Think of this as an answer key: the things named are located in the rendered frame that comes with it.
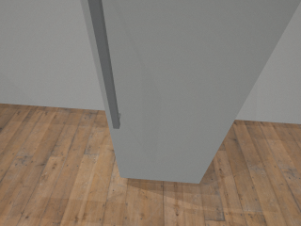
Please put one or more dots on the handle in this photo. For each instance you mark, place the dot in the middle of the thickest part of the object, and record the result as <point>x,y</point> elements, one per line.
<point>98,22</point>

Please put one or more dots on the fridge door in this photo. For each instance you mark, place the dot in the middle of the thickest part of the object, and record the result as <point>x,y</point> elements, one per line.
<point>182,71</point>

